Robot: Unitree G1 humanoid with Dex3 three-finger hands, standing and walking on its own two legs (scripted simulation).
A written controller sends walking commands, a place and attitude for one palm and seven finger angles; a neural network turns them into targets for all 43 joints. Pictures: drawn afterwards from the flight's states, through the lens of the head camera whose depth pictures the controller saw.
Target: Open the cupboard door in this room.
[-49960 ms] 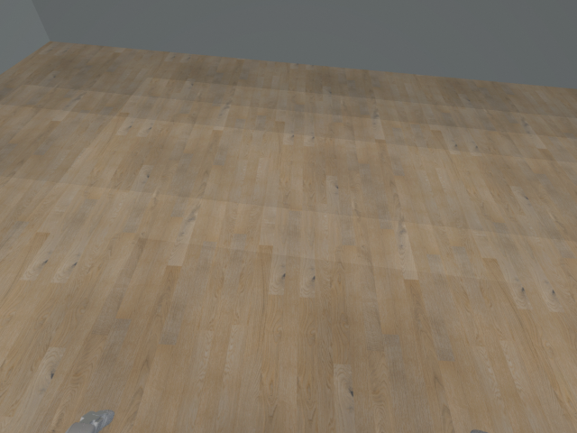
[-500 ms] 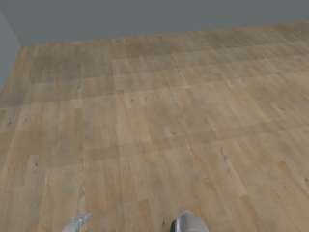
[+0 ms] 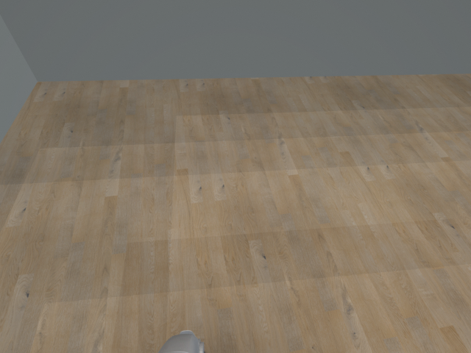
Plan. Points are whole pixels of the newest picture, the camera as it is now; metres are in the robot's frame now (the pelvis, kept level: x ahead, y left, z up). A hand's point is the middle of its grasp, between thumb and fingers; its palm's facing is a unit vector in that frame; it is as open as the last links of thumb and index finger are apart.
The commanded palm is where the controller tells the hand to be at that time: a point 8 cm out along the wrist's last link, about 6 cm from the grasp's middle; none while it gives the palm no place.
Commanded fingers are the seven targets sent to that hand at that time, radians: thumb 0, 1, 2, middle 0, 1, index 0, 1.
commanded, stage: turn to face it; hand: left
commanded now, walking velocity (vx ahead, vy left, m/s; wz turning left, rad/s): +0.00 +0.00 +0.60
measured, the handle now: out of the picture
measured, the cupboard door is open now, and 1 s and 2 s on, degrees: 41 41 41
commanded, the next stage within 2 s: none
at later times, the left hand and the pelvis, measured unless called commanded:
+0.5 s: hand (142, 326) +0.19 +0.19 -0.15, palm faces +0.25 -0.93 -0.28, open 7.4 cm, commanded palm none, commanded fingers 0.00 0.90 0.90 -0.20 -0.30 -0.20 -0.30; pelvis +0.10 -0.04 -0.01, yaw +14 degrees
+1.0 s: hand out of the picture -0.01 +0.12 -0.19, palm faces +0.61 -0.75 -0.24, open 7.4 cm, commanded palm none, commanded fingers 0.00 0.90 0.90 -0.20 -0.30 -0.20 -0.30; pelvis +0.11 -0.06 -0.02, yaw +36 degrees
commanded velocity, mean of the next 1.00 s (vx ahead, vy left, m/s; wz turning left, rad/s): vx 0.00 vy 0.00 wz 0.60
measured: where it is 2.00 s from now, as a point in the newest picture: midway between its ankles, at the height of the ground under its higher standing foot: outside the picture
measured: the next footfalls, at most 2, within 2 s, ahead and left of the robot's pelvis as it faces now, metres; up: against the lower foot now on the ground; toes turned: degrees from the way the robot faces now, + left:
left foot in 0.06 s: +0.16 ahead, +0.11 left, +0.00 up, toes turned +9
right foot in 0.50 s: +0.18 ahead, -0.15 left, +0.00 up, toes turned +13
